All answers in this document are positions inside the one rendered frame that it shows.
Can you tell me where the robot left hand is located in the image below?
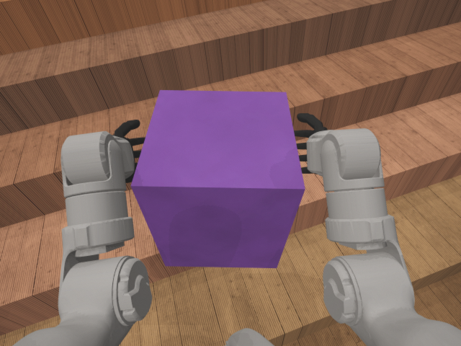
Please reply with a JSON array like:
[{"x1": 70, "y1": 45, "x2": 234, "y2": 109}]
[{"x1": 113, "y1": 120, "x2": 146, "y2": 183}]

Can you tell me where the robot right thigh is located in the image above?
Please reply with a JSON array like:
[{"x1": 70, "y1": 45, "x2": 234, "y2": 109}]
[{"x1": 225, "y1": 328, "x2": 274, "y2": 346}]

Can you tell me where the carton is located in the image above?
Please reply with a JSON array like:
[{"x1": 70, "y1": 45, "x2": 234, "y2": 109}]
[{"x1": 131, "y1": 90, "x2": 305, "y2": 268}]

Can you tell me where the left robot upper arm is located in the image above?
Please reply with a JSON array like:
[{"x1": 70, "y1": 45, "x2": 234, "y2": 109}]
[{"x1": 12, "y1": 256, "x2": 152, "y2": 346}]

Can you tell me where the right robot upper arm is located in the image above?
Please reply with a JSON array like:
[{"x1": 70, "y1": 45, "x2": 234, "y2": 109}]
[{"x1": 323, "y1": 252, "x2": 461, "y2": 346}]

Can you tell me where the robot left forearm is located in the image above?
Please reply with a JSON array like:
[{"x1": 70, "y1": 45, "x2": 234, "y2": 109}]
[{"x1": 58, "y1": 131, "x2": 135, "y2": 317}]

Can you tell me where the robot right hand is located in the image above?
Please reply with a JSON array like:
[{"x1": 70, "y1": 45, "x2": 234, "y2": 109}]
[{"x1": 294, "y1": 113, "x2": 327, "y2": 174}]

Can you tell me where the robot right forearm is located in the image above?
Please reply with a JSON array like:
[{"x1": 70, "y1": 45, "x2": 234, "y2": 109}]
[{"x1": 306, "y1": 128, "x2": 415, "y2": 303}]

